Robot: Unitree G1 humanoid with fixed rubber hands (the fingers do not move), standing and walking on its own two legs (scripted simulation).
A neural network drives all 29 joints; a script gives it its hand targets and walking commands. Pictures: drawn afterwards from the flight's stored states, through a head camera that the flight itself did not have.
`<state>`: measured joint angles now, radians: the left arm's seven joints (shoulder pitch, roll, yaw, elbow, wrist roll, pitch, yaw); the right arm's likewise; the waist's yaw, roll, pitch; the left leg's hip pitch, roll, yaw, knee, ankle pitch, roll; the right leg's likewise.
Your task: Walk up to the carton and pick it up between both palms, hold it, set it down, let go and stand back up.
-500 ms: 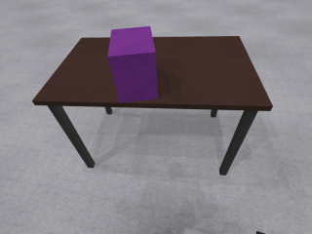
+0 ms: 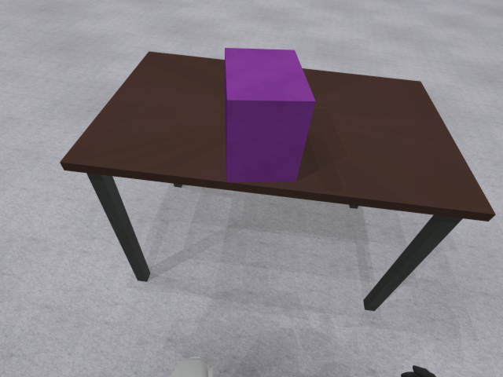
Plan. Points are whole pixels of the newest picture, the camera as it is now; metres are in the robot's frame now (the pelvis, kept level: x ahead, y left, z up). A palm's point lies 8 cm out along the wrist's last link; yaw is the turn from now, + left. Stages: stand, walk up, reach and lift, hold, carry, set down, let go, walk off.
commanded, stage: walk up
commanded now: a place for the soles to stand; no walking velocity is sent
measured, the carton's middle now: (261, 115) +0.66 -0.02 +0.07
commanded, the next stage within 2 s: none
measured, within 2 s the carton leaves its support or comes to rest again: neither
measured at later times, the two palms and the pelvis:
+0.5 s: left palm (61, 373) +0.16 +0.29 -0.07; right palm (428, 360) +0.17 -0.30 -0.08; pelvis +0.10 +0.00 +0.01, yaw -3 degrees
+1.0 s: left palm (69, 275) +0.32 +0.34 -0.08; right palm (378, 318) +0.25 -0.24 -0.08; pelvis +0.17 +0.07 -0.01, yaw -6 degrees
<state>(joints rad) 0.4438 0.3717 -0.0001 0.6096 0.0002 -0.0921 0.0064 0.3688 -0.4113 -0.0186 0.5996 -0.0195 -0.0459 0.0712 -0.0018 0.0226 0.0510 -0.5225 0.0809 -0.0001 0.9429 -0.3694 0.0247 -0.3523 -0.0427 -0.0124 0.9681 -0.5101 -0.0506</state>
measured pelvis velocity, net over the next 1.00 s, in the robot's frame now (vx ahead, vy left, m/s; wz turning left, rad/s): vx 0.17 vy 0.07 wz -0.10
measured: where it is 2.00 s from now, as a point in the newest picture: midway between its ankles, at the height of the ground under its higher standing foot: outside the picture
